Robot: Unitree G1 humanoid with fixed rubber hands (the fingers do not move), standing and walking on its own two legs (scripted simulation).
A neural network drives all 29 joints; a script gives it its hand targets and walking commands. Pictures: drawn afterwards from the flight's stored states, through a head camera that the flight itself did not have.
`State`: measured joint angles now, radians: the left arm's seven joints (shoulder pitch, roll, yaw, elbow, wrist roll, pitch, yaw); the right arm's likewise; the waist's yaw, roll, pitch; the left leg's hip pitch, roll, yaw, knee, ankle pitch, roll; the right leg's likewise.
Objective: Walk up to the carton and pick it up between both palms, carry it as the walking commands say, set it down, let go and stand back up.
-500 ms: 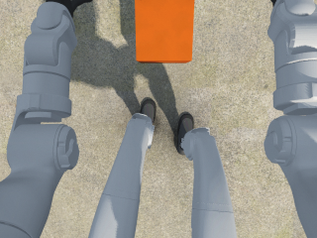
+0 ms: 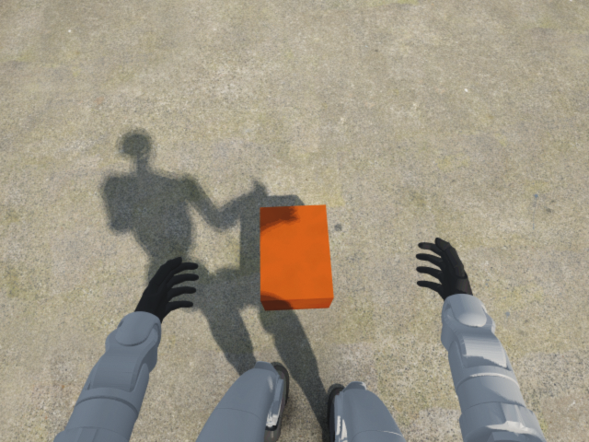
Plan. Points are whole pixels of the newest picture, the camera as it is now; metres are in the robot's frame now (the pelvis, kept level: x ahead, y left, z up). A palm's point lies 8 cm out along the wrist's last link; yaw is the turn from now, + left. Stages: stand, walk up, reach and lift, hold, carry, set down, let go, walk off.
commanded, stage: let go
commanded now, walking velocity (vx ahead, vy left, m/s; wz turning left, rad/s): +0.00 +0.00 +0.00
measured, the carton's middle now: (295, 258) +0.53 +0.07 -0.65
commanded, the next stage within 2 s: stand in 0.80 s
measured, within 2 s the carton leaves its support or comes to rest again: neither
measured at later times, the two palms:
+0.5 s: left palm (167, 345) +0.21 +0.19 -0.03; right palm (531, 380) +0.22 -0.26 -0.04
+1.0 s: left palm (122, 360) +0.18 +0.25 -0.06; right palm (541, 386) +0.21 -0.28 -0.05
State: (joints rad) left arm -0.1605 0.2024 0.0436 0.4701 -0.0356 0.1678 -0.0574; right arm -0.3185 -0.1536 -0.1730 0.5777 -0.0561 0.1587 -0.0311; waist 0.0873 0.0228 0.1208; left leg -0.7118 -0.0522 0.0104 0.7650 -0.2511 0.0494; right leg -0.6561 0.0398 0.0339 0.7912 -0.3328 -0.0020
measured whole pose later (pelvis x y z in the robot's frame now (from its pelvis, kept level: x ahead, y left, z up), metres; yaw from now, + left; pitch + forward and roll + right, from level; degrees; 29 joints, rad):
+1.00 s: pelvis +0.08 -0.03 +0.03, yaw +2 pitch +0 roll +0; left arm 0.28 0.29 0.06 0.63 0.04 0.06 -0.01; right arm 0.24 -0.27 0.01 0.72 -0.05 0.01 0.00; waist 0.03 -0.04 -0.09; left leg -0.26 -0.03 -0.04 0.56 -0.30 0.02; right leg -0.17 0.06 0.01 0.51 -0.35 -0.05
